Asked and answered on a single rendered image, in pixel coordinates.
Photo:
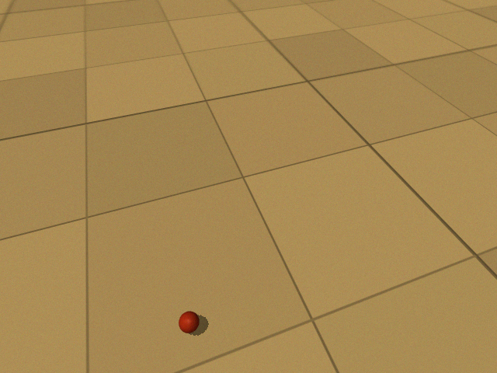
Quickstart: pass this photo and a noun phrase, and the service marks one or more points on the ball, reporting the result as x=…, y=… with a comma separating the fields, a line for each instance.
x=188, y=322

